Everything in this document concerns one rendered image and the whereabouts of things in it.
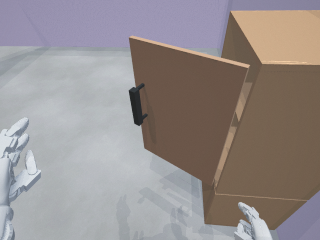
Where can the cupboard door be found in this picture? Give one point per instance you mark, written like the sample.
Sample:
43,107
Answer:
190,99

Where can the handle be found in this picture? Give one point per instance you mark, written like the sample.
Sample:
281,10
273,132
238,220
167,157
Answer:
135,100

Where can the right robot hand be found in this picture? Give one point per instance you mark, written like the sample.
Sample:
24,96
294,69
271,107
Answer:
256,230

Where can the left robot hand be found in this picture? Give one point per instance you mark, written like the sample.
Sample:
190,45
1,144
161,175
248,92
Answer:
12,143

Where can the robot left forearm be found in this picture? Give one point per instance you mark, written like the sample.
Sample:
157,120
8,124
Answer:
6,228

